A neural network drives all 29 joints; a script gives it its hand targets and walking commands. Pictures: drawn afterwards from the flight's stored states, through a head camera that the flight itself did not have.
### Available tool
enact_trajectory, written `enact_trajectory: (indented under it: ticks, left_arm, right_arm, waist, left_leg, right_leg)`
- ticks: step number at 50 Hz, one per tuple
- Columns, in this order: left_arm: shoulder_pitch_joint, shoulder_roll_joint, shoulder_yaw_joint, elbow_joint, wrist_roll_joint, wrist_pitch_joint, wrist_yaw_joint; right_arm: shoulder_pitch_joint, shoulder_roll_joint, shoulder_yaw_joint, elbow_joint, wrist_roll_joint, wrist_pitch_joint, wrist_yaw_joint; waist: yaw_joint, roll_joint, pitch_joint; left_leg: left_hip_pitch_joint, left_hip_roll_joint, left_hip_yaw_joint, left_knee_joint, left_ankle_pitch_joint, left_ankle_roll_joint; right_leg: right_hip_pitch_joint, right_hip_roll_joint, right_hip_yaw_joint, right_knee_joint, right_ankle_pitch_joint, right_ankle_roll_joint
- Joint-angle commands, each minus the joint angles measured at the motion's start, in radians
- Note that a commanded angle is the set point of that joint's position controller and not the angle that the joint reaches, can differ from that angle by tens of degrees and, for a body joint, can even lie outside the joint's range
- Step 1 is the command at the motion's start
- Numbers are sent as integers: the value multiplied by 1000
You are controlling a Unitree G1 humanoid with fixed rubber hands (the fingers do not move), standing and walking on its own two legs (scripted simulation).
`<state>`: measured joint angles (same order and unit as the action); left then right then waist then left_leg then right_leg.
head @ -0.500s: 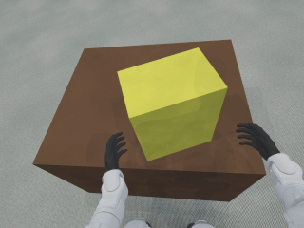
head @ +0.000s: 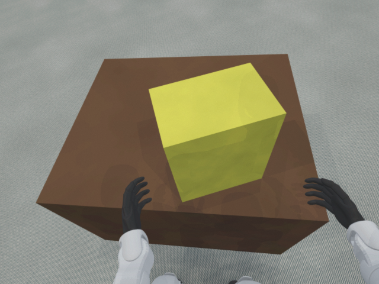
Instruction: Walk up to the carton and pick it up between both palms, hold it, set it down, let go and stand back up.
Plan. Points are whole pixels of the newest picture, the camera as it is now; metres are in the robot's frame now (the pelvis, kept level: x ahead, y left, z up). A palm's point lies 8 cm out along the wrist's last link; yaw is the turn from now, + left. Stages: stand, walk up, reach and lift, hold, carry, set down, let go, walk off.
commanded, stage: set down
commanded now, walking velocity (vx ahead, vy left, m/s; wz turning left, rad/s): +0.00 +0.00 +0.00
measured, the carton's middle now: (212, 139) +0.46 +0.02 -0.04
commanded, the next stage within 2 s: none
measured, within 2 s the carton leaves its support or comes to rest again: neither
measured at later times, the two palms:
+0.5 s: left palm (127, 230) +0.21 +0.19 -0.03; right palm (358, 233) +0.25 -0.27 -0.04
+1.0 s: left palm (115, 234) +0.20 +0.22 -0.04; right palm (353, 237) +0.24 -0.26 -0.04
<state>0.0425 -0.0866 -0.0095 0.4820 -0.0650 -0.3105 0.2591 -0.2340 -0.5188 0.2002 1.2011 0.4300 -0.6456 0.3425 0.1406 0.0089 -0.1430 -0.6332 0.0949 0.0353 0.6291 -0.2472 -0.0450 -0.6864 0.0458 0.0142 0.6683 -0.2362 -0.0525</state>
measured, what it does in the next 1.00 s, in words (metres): stands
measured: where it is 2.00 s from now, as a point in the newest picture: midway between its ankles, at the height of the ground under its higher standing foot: outside the picture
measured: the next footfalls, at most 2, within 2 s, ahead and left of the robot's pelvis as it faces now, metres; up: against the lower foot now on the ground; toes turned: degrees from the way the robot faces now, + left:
none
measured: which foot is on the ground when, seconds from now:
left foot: down 0.00-1.00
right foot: down 0.00-1.00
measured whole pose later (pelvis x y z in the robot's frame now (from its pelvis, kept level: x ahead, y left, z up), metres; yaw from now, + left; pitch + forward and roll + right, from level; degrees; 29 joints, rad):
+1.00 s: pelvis +0.04 +0.03 +0.01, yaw +0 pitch +10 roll -1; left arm 0.21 -0.02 -0.03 0.48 0.01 -0.18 0.21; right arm 0.03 -0.51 0.12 1.16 0.43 -0.58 0.32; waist 0.14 -0.01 -0.14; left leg -0.47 0.09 0.03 0.63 -0.32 -0.04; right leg -0.48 0.04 0.02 0.57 -0.26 -0.03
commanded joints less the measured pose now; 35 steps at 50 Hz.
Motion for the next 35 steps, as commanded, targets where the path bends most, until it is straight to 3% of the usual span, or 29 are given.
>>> enact_trajectory:
  ticks: [1, 10, 21, 35]
  left_arm:
    - [-25, 84, -17, -190, 29, -17, 16]
    - [22, 69, -12, -165, 58, 9, 9]
    - [35, 92, -11, -138, 72, 27, -8]
    - [81, 126, -23, -128, 91, 78, -43]
  right_arm:
    - [-105, -241, -72, -177, 119, -51, 8]
    - [-3, -220, -97, -173, 83, -35, 10]
    - [55, -201, -112, -200, 53, -2, -2]
    - [133, -185, -125, -154, 8, 42, -22]
  waist:
    - [-72, -237, -248]
    - [-98, -245, -127]
    - [-112, -235, -90]
    - [-123, -191, -59]
  left_leg:
    - [179, -61, -53, -12, 82, 29]
    - [178, -79, -35, -46, 3, 34]
    - [198, -93, -9, -59, -25, 37]
    - [287, -95, -9, -93, 34, 25]
  right_leg:
    - [480, -15, 66, -132, 10, -4]
    - [472, -35, 82, -173, -65, -7]
    - [480, -47, 76, -186, -57, 0]
    - [461, -21, 21, -209, 60, -6]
